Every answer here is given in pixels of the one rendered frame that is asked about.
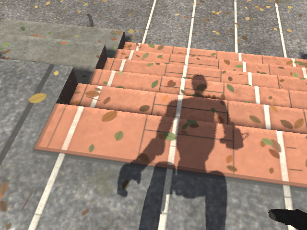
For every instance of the robot right hand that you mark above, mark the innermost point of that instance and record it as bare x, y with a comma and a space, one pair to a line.
296, 218

